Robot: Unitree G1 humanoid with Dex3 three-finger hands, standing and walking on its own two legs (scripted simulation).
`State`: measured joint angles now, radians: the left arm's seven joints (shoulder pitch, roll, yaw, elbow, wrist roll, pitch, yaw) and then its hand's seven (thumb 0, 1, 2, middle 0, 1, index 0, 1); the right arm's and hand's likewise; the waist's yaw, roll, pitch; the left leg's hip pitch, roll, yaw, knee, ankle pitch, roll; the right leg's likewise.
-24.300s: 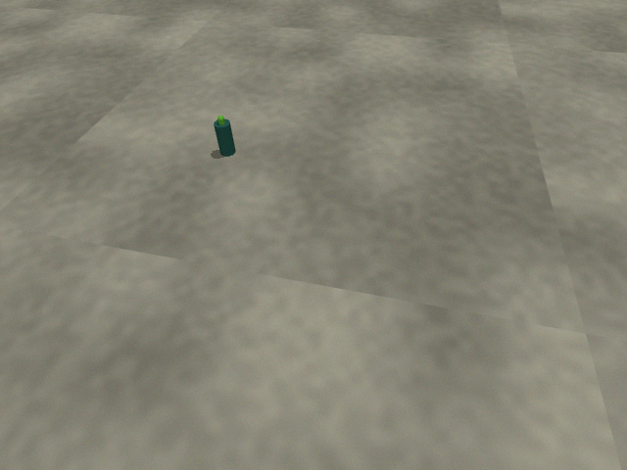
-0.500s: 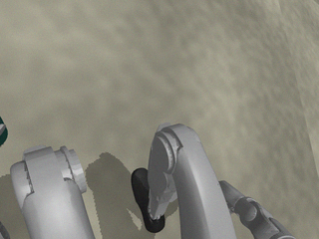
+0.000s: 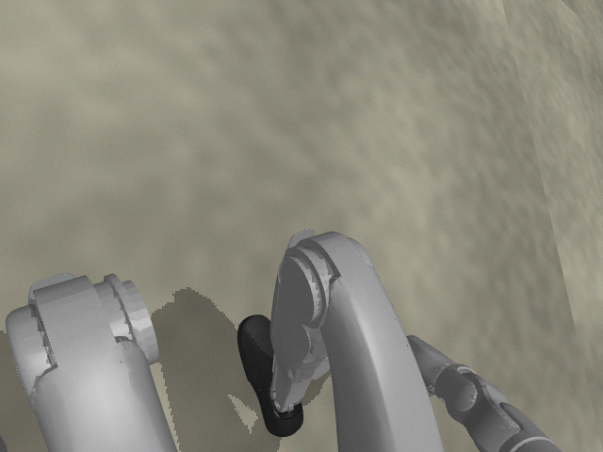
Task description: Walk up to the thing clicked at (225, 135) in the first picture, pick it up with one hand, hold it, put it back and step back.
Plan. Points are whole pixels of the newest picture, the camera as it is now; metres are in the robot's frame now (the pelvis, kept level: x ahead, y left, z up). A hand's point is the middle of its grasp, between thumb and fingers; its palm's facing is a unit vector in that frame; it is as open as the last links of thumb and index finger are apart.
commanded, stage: open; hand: left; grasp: from the side
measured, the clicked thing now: out of the picture +0.41 +0.30 -0.17
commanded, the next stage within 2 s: withdraw in 0.32 s
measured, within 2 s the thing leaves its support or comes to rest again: rests again in 0.38 s
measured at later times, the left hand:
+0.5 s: hand out of the picture +0.40 +0.31 -0.16, palm faces +0.45 -0.89 +0.03, open 16.8 cm
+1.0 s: hand out of the picture +0.37 +0.40 -0.06, palm faces +0.41 -0.90 -0.15, open 17.6 cm
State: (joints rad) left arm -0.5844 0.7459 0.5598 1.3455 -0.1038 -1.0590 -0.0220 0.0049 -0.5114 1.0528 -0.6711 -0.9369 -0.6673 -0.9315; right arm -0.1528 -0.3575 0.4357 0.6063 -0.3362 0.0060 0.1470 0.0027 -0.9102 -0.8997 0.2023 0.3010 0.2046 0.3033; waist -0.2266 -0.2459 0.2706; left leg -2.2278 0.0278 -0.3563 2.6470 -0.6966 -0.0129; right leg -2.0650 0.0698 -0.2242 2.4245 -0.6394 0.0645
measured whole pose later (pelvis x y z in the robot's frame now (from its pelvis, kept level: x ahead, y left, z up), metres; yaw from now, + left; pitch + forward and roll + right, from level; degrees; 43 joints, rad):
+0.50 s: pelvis +0.00 +0.00 +0.00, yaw -1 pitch +13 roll -16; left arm -0.59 0.76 0.55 1.36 -0.12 -1.07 -0.03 -0.01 -0.60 0.10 -0.27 -0.17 -0.26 -0.17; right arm -0.15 -0.35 0.45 0.59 -0.33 0.01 0.15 0.00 -0.92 -0.90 0.20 0.30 0.21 0.30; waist -0.22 -0.25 0.26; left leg -2.23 0.03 -0.36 2.65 -0.69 -0.01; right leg -2.06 0.08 -0.23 2.42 -0.63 0.07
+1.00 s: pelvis +0.00 +0.00 +0.03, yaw +3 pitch +22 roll -13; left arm -0.54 0.75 0.56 1.06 -0.07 -0.65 -0.20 -0.01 -0.56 0.04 -0.04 -0.02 -0.05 -0.01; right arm -0.02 -0.31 0.22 0.61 -0.13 0.06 0.10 0.00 -0.88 -0.89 0.20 0.30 0.21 0.30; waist -0.12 -0.12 0.05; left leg -2.25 0.05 -0.24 2.51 -0.67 0.02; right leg -2.11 0.04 -0.15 2.35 -0.65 0.03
